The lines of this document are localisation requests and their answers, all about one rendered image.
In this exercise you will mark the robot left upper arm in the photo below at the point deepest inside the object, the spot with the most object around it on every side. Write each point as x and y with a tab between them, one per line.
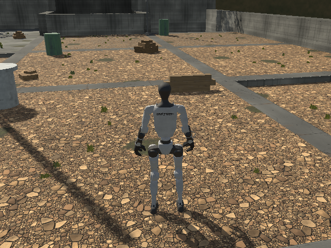
146	117

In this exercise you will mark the left robot thigh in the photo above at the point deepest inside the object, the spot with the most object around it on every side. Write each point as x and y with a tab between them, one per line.
153	159

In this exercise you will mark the robot left hand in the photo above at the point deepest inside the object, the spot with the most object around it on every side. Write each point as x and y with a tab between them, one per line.
139	148

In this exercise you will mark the left robot forearm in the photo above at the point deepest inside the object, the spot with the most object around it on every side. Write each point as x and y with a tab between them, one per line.
139	138

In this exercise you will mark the left robot foot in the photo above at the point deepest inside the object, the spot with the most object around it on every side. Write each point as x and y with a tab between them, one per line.
154	209

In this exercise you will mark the right robot forearm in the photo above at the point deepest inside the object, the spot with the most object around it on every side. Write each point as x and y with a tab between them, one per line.
188	136

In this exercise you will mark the robot right hand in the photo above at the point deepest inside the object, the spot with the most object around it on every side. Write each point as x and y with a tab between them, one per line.
188	144

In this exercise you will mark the robot right upper arm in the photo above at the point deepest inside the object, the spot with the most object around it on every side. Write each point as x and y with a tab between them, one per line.
183	117

